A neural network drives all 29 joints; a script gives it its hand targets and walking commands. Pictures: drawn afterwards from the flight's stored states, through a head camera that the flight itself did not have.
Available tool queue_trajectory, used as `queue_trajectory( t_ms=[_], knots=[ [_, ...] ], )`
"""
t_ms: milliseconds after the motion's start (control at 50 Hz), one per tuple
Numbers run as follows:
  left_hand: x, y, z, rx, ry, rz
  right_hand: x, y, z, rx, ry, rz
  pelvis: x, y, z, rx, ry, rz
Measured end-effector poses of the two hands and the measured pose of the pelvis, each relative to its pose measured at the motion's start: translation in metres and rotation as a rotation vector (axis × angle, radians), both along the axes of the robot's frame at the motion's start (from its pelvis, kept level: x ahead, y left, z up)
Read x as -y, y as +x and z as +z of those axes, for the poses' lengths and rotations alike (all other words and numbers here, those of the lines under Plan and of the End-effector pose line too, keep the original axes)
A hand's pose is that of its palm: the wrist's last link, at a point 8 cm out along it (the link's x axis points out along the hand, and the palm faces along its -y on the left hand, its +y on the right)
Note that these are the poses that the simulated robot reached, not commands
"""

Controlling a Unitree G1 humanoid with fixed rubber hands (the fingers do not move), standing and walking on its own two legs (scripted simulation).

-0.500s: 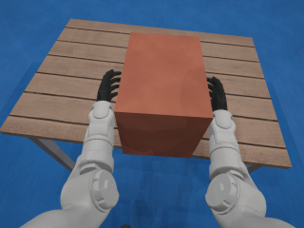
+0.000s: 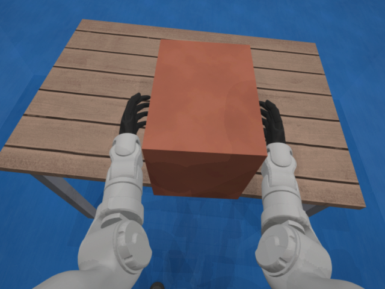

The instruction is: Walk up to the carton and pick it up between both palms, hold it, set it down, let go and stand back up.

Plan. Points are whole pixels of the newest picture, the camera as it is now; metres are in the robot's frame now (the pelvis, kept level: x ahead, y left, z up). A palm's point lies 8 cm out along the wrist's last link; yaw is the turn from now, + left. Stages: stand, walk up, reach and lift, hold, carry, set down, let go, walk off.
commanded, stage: set down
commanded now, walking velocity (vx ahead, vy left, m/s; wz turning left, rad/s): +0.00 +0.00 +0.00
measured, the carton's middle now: (200, 122) +0.48 +0.04 -0.01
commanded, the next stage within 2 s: none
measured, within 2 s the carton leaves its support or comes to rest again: neither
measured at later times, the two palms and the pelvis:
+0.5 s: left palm (131, 128) +0.41 +0.19 +0.03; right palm (271, 137) +0.43 -0.12 +0.04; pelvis -0.01 +0.00 -0.01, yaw -1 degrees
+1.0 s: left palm (106, 138) +0.38 +0.24 +0.02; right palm (295, 141) +0.43 -0.18 +0.03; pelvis -0.03 -0.01 -0.02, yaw +1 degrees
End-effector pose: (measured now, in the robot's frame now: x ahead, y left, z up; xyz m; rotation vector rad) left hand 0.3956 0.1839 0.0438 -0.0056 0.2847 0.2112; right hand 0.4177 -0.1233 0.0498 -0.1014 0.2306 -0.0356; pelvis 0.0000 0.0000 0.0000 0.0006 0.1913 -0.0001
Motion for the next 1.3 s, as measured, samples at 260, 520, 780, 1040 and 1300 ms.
queue_trajectory(
  t_ms=[260,520,780,1040,1300],
  knots=[
    [0.000,-0.001,-0.002,-0.011,-0.004,0.006,0.000,-0.001,0.000,-0.010,-0.013,0.004,-0.001,0.002,0.000,0.010,0.001,-0.006],
    [-0.006,0.017,-0.015,-0.040,0.014,0.019,0.000,0.014,-0.014,-0.104,0.038,0.031,-0.001,-0.007,-0.009,-0.131,-0.018,-0.013],
    [-0.038,0.016,-0.009,-0.010,0.026,0.035,0.027,0.032,-0.003,-0.100,0.027,0.029,0.005,-0.019,-0.023,-0.227,-0.027,0.018],
    [-0.055,-0.016,-0.029,0.009,0.035,0.040,0.060,0.010,-0.029,-0.079,0.028,0.025,0.009,-0.027,-0.023,-0.240,-0.020,0.025],
    [-0.040,-0.047,-0.026,0.028,0.010,0.009,0.060,-0.037,-0.039,-0.063,0.066,0.032,0.007,-0.029,-0.014,-0.126,-0.014,0.018]
  ],
)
